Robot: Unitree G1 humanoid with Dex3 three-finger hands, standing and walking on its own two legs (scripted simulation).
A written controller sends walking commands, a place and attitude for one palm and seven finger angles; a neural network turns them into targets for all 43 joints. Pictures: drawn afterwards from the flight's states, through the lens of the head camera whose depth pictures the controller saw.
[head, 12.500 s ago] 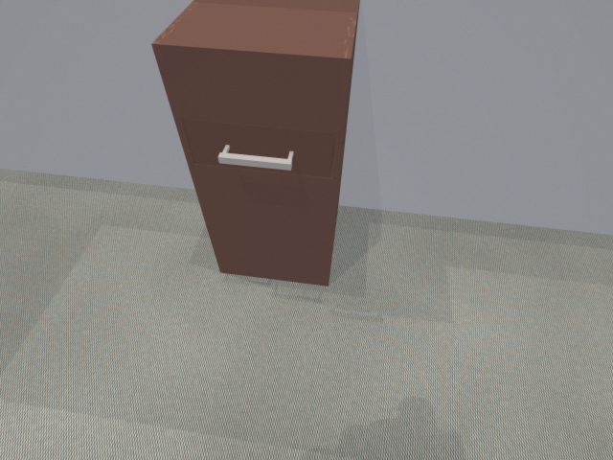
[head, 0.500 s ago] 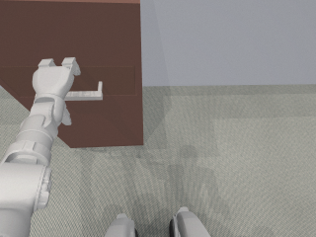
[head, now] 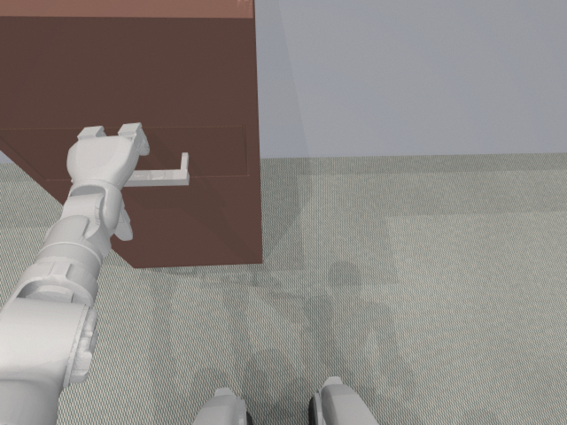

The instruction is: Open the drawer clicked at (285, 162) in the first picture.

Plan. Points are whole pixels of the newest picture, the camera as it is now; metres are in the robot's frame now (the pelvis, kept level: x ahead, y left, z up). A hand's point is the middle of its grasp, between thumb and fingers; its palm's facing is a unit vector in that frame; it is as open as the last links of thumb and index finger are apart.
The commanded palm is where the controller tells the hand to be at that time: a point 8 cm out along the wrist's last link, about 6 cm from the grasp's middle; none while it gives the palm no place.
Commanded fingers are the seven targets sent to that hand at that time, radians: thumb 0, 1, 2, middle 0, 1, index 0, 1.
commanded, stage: lift the fingers back up to retry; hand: left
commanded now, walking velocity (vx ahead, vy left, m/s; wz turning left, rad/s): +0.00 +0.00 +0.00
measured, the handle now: (133, 169) +0.54 +0.23 -0.07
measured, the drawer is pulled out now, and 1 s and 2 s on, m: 0.00 0.00 0.00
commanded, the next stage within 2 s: re-aim the fingers above the handle in 0.04 s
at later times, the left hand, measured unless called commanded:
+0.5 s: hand (133, 180) +0.48 +0.21 -0.01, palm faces -0.12 -0.09 -0.99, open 13.8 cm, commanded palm +0.47 +0.21 +0.04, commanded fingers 0.00 -0.50 0.30 -0.30 -1.20 -0.30 -1.20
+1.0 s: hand (134, 170) +0.49 +0.20 +0.00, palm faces -0.01 -0.08 -1.00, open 13.8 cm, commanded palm +0.48 +0.21 +0.04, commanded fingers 0.00 -0.50 0.30 -0.30 -1.20 -0.30 -1.20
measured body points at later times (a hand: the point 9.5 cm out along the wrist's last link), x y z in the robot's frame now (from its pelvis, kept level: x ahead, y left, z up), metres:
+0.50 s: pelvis +0.00 +0.00 +0.00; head +0.12 +0.01 +0.43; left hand +0.48 +0.21 +0.04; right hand +0.01 -0.28 -0.12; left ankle -0.01 +0.09 -0.67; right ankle +0.01 -0.14 -0.67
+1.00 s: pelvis -0.01 -0.01 -0.01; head +0.12 +0.01 +0.42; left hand +0.48 +0.20 +0.06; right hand +0.01 -0.29 -0.13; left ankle -0.01 +0.09 -0.67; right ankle +0.01 -0.14 -0.67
